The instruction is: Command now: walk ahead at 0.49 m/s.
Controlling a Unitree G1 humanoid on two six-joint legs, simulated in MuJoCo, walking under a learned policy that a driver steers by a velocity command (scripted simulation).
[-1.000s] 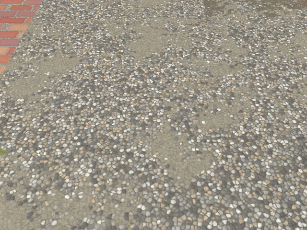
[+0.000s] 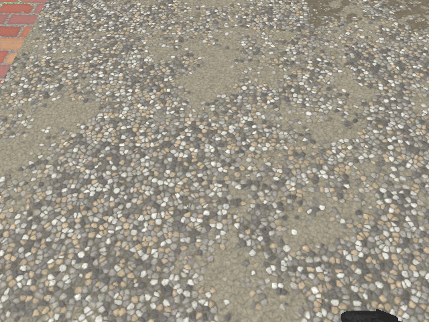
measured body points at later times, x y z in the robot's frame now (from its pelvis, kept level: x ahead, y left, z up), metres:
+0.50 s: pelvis +0.26 -0.01 +0.01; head +0.29 -0.01 +0.46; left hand +0.42 +0.20 -0.12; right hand +0.18 -0.23 -0.14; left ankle +0.16 +0.05 -0.73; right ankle +0.40 -0.10 -0.70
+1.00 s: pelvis +0.33 -0.02 +0.02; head +0.32 -0.01 +0.47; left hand +0.36 +0.22 -0.14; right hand +0.29 -0.24 -0.14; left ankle +0.31 +0.09 -0.73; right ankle +0.37 -0.10 -0.70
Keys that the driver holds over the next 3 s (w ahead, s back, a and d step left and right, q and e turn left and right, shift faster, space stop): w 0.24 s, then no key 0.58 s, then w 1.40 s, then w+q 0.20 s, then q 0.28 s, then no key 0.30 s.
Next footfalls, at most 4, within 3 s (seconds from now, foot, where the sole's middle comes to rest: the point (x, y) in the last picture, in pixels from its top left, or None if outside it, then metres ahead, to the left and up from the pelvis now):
0.06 left None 0.20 0.06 -0.76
0.54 right None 0.43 -0.09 -0.76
0.88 left None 0.35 0.09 -0.76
1.22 right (288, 320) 0.45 -0.13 -0.76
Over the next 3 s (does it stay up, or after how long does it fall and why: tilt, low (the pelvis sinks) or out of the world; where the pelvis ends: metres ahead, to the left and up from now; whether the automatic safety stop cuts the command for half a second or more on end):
stays up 1.16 -0.01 0.01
